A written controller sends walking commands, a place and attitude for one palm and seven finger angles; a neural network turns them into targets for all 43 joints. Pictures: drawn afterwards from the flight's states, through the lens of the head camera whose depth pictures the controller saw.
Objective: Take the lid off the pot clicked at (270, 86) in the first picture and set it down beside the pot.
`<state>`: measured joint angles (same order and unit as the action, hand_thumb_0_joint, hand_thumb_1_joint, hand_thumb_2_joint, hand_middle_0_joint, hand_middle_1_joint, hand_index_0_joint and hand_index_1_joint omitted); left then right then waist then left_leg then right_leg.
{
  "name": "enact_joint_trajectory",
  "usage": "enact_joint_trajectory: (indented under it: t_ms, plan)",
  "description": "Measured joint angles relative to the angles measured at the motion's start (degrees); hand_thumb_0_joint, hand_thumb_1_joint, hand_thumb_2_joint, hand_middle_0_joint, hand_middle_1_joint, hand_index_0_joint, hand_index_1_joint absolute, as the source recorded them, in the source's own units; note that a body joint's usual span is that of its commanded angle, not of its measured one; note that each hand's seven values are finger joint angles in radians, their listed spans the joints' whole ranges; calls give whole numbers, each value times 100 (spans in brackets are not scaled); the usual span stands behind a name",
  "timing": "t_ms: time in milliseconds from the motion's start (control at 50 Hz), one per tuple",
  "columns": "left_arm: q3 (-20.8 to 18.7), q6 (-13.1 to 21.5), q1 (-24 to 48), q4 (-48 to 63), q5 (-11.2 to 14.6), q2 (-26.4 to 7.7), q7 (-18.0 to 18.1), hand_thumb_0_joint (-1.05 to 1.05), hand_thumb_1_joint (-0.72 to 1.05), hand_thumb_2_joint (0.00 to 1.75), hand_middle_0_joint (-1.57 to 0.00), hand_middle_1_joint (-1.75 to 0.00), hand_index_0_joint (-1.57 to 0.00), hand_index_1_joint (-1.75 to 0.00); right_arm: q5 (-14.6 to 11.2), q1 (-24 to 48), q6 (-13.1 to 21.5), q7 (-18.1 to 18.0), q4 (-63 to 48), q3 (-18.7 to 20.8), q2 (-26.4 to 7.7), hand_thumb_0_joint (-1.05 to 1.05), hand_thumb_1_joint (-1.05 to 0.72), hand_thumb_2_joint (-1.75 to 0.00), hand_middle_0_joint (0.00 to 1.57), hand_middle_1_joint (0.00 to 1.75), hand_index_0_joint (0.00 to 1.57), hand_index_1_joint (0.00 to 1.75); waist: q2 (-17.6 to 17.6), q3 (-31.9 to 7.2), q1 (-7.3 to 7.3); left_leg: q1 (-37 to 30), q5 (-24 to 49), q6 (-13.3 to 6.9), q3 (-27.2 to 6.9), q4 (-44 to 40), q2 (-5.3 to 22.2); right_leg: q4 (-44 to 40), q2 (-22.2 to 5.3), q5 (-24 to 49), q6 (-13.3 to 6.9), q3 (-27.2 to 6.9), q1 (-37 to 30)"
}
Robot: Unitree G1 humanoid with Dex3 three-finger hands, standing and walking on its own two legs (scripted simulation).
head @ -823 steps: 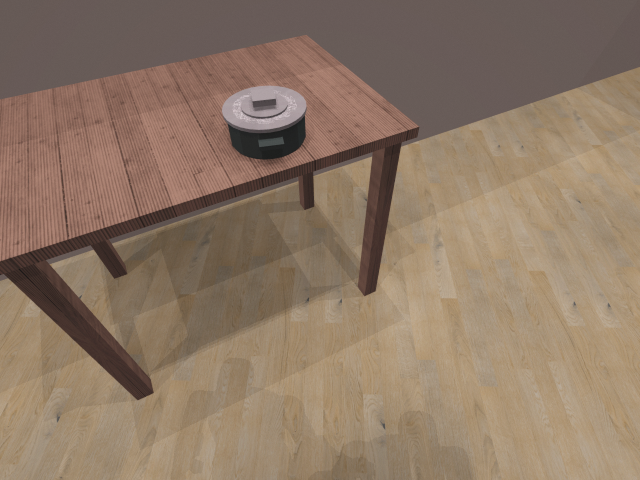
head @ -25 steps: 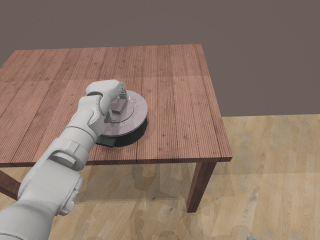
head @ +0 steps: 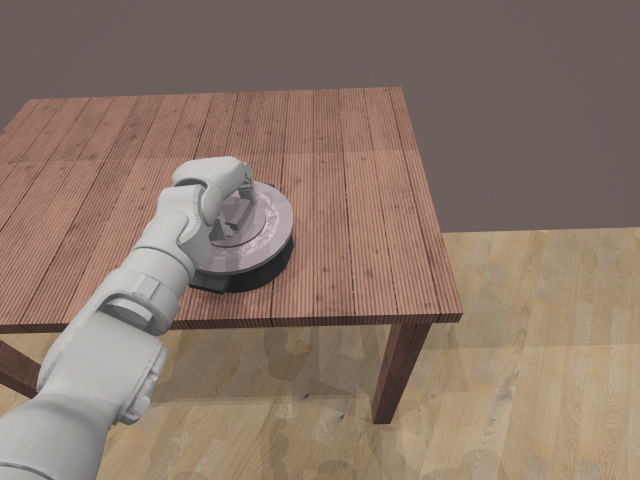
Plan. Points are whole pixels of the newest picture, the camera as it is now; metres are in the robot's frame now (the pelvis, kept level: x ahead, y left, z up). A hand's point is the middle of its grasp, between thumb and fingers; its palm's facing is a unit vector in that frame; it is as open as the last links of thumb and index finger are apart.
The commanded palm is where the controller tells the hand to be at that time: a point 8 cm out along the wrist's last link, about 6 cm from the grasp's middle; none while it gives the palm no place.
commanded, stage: close the fingers and squeeze the knob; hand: left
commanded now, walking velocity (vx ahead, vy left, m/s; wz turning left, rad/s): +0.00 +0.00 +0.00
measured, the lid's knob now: (229, 212) +0.48 +0.13 +0.06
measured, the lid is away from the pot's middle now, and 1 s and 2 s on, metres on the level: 0.01 0.01 0.02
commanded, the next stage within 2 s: lift the lid straight up in 0.44 s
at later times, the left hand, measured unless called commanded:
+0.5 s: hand (220, 214) +0.45 +0.13 +0.08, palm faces -0.38 -0.05 -0.93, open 8.6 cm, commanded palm +0.45 +0.13 +0.13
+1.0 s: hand (220, 213) +0.45 +0.13 +0.09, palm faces -0.36 -0.06 -0.93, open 8.5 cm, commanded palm +0.45 +0.13 +0.17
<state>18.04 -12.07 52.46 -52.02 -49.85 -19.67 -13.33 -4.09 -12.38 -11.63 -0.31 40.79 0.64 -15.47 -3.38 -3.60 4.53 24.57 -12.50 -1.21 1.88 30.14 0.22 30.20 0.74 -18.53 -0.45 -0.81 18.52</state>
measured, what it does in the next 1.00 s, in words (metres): stands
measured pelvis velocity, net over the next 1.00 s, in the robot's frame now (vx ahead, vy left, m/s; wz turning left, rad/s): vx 0.00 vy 0.00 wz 0.00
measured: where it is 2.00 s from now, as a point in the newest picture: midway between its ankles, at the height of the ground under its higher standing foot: outside the picture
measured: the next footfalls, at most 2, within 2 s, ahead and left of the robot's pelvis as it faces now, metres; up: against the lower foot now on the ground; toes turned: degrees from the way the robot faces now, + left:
none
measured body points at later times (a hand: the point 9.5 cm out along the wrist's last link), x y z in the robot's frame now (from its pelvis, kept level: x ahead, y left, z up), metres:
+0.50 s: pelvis +0.00 +0.00 +0.00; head +0.03 -0.02 +0.45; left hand +0.47 +0.13 +0.13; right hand +0.06 -0.26 -0.14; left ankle +0.03 +0.11 -0.73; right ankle -0.04 -0.12 -0.73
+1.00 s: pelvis +0.00 +0.00 +0.00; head +0.03 -0.02 +0.45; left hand +0.46 +0.13 +0.14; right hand +0.09 -0.26 -0.14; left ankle +0.03 +0.11 -0.73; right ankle -0.04 -0.12 -0.73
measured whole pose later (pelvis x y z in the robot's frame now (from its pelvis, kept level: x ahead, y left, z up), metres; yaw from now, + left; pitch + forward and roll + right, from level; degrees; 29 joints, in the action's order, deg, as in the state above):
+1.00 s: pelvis +0.00 +0.00 +0.00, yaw +0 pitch +6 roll +0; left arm 19.1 -12.4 50.5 -48.0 -48.5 -20.5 -13.8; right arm -3.8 -12.5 -8.9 -0.1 41.4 0.9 -15.3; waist -4.1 -2.8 4.5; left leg 22.4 -11.9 -1.5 1.9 28.1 -0.2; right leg 28.3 0.3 -18.0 -0.3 -0.9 16.4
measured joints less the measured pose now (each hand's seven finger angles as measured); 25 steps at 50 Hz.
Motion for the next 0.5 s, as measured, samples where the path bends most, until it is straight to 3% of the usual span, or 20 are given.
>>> enact_joint_trajectory:
  t_ms: [500]
  plan:
    - [85,41,292,-409,-33,21,25,0,11,89,-69,-107,-57,-96,35,-209,86,-14,100,50,17,1,-91,-90,20,30,20,30,2,-21,72,137,40,-23,-5,30,-24,60,-22,19,19,5,145]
